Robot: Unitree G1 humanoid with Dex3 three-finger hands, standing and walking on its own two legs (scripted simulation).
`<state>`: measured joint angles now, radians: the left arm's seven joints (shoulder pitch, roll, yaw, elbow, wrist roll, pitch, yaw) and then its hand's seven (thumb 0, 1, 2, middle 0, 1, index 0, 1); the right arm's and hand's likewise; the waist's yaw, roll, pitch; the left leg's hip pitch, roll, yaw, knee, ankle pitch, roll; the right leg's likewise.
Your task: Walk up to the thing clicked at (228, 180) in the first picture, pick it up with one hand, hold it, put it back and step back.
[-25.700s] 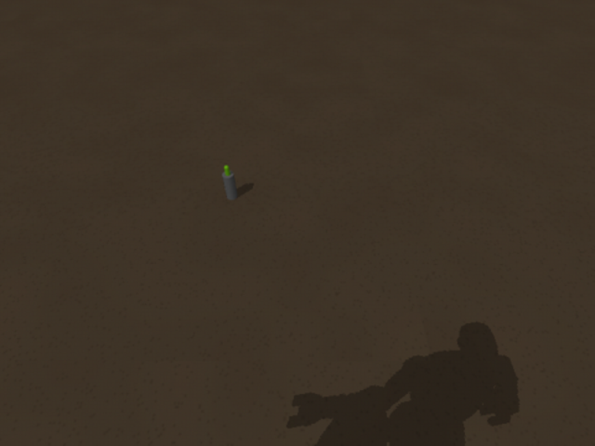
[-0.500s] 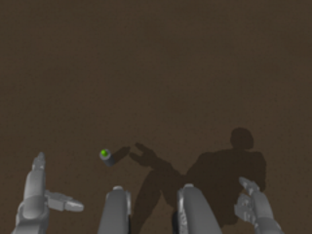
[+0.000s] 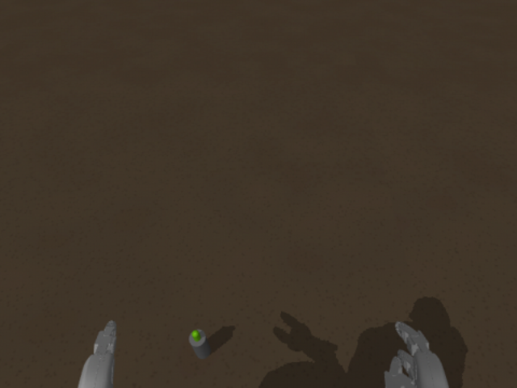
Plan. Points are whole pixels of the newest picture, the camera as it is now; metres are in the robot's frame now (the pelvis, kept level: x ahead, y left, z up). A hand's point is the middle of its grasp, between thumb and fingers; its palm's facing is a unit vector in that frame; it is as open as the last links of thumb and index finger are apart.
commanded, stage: home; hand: left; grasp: from the side
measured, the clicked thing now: (199, 342) +0.40 +0.20 -0.62
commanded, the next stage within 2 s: stand in 1.62 s
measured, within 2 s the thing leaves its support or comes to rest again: neither
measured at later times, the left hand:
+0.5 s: hand out of the picture +0.16 +0.17 -0.05, palm faces +0.11 -0.95 -0.29, open 17.6 cm
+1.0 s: hand out of the picture +0.15 +0.17 -0.05, palm faces +0.11 -0.95 -0.29, open 17.5 cm
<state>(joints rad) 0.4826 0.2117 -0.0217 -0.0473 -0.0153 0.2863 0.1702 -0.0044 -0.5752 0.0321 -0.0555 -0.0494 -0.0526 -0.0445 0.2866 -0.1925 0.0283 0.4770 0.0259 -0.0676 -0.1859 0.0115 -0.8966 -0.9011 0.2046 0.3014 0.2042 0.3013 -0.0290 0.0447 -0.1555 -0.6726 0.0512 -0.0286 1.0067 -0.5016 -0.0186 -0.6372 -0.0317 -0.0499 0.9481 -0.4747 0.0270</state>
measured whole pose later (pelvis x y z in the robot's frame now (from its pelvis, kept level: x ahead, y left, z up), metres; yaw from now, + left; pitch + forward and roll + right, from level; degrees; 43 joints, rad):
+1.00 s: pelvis -0.02 -0.01 +0.01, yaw +0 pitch +7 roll -1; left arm 0.46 0.20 -0.01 0.01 -0.01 0.26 0.13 -0.01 -0.56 0.04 -0.06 -0.05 -0.05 -0.05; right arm 0.27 -0.20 0.02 0.52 0.01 -0.13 -0.18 0.01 -0.90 -0.90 0.20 0.30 0.20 0.30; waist -0.02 0.03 -0.10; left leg -0.62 0.05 -0.03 0.96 -0.45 -0.03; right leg -0.60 -0.03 -0.05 0.92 -0.44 0.01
